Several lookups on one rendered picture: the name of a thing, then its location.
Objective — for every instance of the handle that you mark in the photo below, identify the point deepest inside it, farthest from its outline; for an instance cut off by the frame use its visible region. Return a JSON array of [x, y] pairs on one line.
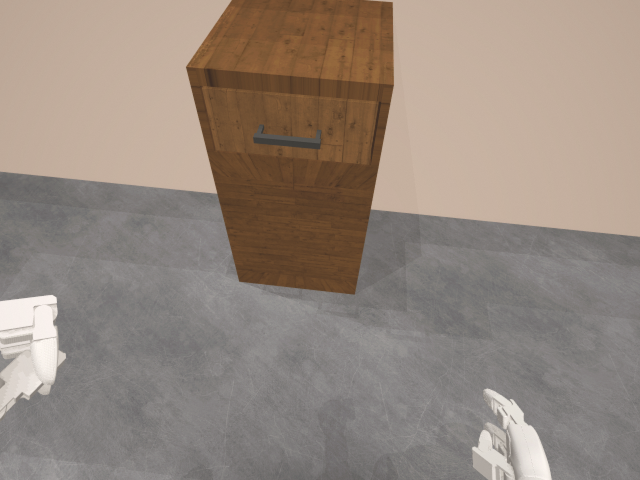
[[280, 140]]

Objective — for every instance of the drawer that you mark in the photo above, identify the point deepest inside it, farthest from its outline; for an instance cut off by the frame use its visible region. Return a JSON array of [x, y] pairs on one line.
[[347, 125]]

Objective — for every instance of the robot left hand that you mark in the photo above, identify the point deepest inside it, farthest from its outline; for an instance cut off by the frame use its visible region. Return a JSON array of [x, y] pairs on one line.
[[28, 334]]

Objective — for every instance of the robot right hand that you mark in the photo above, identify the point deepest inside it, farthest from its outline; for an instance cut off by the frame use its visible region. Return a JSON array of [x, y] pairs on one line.
[[520, 452]]

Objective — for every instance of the cabinet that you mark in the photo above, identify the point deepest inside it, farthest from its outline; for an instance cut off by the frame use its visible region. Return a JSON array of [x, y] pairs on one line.
[[294, 222]]

